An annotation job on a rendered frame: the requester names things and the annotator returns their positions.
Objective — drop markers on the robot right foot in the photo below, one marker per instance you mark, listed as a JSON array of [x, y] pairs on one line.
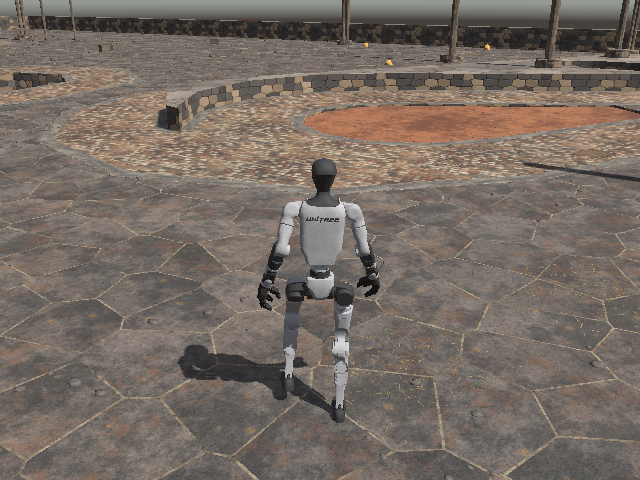
[[338, 414]]

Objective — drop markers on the robot right forearm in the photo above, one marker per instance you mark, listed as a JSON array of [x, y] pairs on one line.
[[370, 265]]

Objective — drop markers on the robot right upper arm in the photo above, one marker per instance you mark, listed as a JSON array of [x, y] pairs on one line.
[[354, 213]]

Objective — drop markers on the left robot hand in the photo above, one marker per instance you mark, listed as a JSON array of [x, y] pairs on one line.
[[262, 295]]

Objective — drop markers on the robot left forearm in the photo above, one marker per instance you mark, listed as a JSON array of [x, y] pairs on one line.
[[272, 268]]

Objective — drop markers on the right robot hand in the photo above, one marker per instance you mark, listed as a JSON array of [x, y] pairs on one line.
[[365, 281]]

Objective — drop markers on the robot left upper arm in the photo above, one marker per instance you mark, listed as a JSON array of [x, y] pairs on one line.
[[290, 211]]

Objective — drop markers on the robot left thigh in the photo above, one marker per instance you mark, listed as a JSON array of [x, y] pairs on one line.
[[294, 292]]

